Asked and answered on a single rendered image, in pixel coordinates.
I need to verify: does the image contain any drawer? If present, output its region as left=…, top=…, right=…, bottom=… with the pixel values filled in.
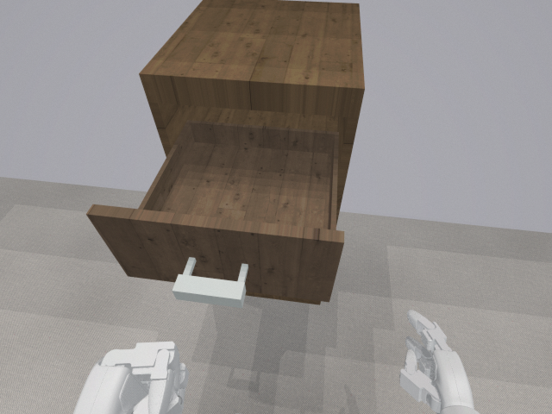
left=86, top=120, right=344, bottom=302

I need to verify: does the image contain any right robot hand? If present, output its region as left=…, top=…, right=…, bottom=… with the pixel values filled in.
left=399, top=310, right=474, bottom=414

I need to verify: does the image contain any cabinet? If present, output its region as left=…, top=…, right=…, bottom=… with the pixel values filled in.
left=139, top=0, right=365, bottom=305

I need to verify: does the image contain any handle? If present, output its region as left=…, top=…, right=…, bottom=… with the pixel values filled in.
left=172, top=257, right=248, bottom=308

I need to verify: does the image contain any left robot hand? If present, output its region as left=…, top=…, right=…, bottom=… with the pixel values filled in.
left=73, top=342, right=189, bottom=414

